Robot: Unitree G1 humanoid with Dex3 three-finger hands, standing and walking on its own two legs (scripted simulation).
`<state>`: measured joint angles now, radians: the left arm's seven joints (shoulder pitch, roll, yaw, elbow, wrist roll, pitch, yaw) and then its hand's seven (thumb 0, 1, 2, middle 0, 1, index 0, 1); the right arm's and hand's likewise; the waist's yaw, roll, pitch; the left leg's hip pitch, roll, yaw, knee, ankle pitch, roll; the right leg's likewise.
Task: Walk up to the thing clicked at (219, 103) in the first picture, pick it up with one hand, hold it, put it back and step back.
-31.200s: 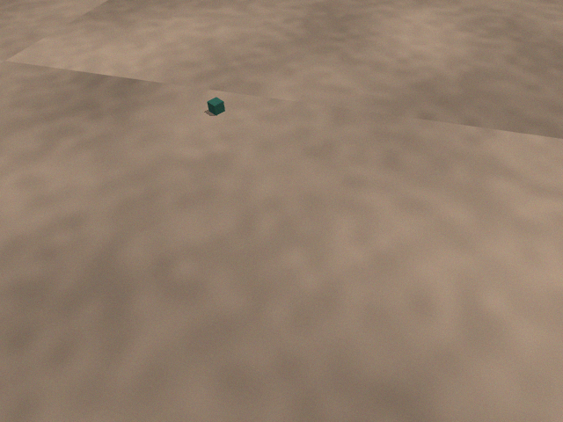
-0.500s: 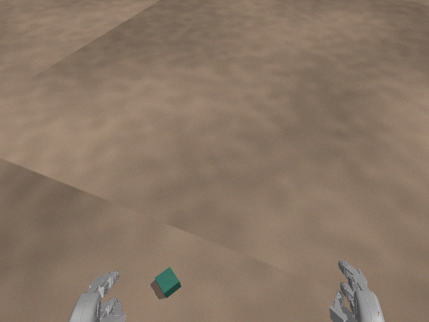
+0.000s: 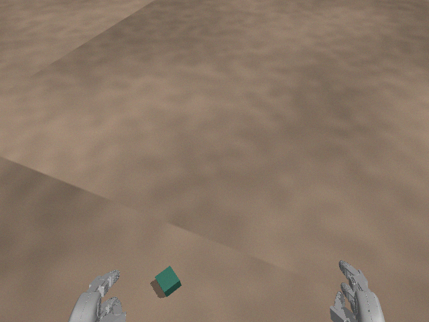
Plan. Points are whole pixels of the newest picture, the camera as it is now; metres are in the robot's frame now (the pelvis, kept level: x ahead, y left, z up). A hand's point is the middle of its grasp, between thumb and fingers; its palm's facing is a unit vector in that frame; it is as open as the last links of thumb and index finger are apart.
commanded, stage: home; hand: left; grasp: from above
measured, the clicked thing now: (168, 281) +0.42 +0.21 -0.68
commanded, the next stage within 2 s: stand in 0.40 s
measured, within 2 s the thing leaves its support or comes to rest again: neither
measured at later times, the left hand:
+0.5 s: hand (123, 316) +0.17 +0.18 -0.04, palm faces +0.05 -0.98 -0.20, open 7.4 cm
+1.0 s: hand out of the picture +0.04 +0.24 -0.11, palm faces +0.05 -0.95 -0.32, open 7.4 cm
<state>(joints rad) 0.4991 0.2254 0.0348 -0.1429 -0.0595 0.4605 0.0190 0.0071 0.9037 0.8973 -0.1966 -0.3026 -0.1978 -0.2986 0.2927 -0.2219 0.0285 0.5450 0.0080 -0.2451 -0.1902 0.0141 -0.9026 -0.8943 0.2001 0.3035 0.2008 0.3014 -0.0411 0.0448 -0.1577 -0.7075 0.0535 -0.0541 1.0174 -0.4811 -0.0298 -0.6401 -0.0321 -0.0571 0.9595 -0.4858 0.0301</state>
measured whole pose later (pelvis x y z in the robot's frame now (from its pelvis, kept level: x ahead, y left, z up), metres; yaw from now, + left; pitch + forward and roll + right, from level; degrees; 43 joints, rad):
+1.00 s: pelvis +0.00 +0.01 +0.05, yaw +1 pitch -3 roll -1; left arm 0.24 0.28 0.04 0.98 0.03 0.02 0.03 0.00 0.90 0.90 -0.20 -0.30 -0.20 -0.30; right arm 0.18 -0.29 -0.04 1.01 -0.03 0.00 -0.02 0.01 -0.91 -0.89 0.20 0.30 0.20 0.30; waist 0.02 0.00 0.06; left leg -0.25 0.01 -0.02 0.59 -0.29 -0.01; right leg -0.20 -0.07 -0.05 0.55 -0.30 0.05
